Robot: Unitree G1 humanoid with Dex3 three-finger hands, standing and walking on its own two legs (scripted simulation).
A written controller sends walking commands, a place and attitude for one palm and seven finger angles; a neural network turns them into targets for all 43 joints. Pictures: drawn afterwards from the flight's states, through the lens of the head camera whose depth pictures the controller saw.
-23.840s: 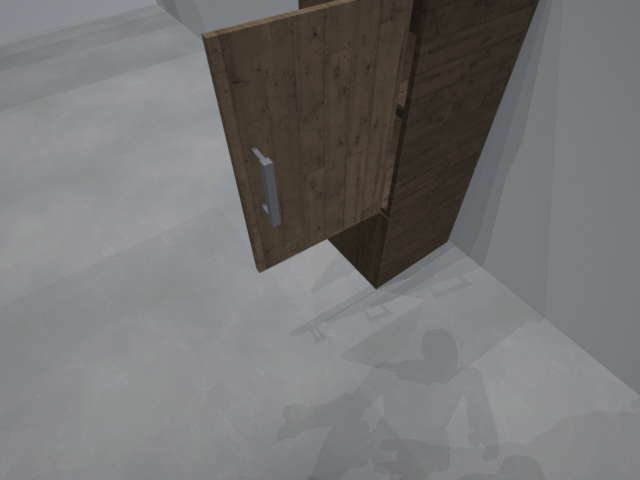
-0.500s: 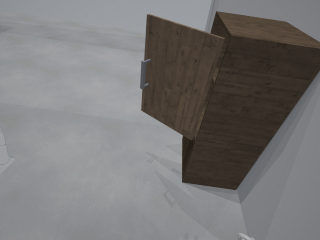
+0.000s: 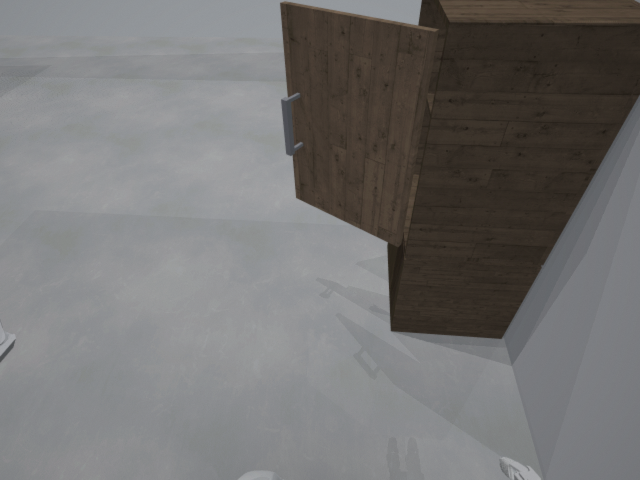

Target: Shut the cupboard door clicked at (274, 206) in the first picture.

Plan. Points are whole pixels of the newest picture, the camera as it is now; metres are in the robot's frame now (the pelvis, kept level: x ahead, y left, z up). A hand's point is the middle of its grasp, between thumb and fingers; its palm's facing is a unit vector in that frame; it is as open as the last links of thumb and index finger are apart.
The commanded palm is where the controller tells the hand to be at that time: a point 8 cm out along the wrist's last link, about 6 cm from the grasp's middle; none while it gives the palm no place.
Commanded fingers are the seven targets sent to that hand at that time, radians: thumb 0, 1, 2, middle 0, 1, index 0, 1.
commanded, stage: stop stepping back and stand still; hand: left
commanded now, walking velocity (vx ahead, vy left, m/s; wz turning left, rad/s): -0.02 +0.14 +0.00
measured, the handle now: (293, 124) +1.03 +0.15 -0.05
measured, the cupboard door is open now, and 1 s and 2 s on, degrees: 58 58 58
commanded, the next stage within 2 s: let the arm hang, fingers relaxed in 0.98 s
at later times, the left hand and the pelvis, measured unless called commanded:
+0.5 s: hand (28, 305) +0.24 +0.32 +0.16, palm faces +0.45 -0.76 -0.46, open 7.4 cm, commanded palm +0.18 +0.34 +0.18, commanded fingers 0.00 0.90 0.90 -0.20 -0.30 -0.20 -0.30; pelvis +0.04 +0.04 +0.00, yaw +0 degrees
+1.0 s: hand (27, 321) +0.23 +0.32 +0.14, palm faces +0.42 -0.80 -0.42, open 7.5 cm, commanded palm +0.17 +0.36 +0.18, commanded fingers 0.00 0.90 0.90 -0.20 -0.30 -0.20 -0.30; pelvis +0.03 +0.06 +0.00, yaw +0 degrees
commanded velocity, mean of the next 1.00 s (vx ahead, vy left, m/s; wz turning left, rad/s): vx -0.01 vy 0.00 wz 0.00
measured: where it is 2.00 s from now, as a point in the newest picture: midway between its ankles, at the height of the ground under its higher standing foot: outside the picture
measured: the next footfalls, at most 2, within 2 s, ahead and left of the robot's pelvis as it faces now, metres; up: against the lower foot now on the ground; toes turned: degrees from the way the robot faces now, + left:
left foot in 0.22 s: +0.12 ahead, +0.15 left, +0.00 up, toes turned +6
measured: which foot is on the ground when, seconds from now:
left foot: up 0.00-0.20, down 0.22-1.00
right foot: down 0.00-1.00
